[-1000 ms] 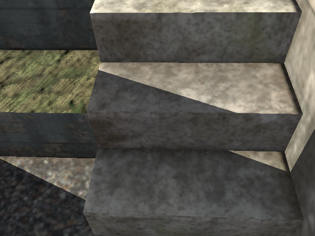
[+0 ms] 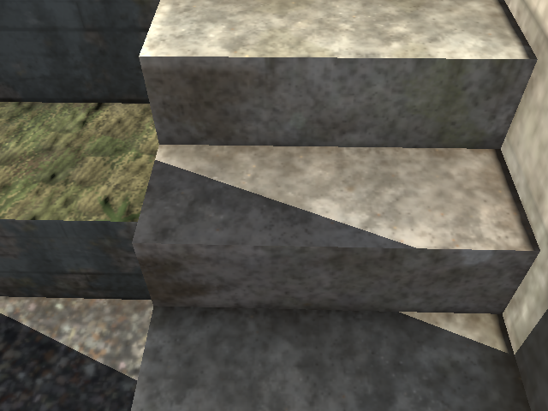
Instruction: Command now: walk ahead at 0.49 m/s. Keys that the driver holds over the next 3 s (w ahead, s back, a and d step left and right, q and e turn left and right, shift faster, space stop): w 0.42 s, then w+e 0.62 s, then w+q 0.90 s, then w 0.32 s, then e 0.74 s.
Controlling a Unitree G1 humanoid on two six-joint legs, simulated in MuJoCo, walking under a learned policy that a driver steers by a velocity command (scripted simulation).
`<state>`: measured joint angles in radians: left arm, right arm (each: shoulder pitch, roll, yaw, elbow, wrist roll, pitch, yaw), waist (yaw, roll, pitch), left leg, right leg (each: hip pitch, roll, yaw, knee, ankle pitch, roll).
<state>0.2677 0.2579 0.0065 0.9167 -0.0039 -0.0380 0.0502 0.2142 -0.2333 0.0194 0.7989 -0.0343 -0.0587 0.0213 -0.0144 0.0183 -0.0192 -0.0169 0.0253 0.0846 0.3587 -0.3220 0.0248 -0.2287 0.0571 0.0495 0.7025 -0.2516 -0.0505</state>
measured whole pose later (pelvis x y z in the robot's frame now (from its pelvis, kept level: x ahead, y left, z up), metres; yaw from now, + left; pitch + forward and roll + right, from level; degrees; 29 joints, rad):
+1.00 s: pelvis +0.08 -0.09 +0.02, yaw -3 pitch +9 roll -8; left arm 0.45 0.24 -0.05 0.65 -0.05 0.09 -0.11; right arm 0.27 -0.26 -0.04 0.93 -0.05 0.02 0.09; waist 0.15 0.10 -0.10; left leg 0.02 0.37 0.32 0.02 -0.08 -0.04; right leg -1.03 0.14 -0.04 1.52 -0.70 -0.05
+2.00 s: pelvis +0.17 -0.09 +0.19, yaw +10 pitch +3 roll -3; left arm 0.16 0.20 -0.04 0.51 0.06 -0.03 -0.04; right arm 0.31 -0.31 -0.02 0.68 -0.05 -0.05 0.03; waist -0.06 0.01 -0.02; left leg -0.34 0.04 -0.13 0.54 -0.26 0.01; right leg -0.89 0.07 0.00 1.95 -0.55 0.04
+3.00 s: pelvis +0.32 -0.03 +0.36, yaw -8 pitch +5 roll +2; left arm 0.20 0.28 0.04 0.83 0.00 -0.06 -0.15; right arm 0.18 -0.25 -0.01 0.89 -0.02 -0.09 -0.06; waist -0.05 0.01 -0.12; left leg -0.48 0.06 0.27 0.67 -0.27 0.07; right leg -0.84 0.01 0.09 1.42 -0.40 0.10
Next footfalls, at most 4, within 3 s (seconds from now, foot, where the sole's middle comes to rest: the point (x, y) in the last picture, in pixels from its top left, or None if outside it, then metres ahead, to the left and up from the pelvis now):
0.28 left None -0.01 0.13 -0.70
0.40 left None -0.02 0.13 -0.78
1.02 right None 0.16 -0.24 -0.58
1.56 left None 0.20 0.06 -0.58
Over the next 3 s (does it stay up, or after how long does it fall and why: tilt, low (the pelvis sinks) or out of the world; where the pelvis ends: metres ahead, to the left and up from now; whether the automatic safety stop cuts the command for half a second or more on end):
stays up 0.32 -0.03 0.36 its command is cut before an obstacle after 1.1 s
